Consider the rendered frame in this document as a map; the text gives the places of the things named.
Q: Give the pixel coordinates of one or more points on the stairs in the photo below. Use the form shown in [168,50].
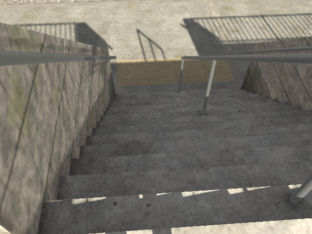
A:
[155,162]

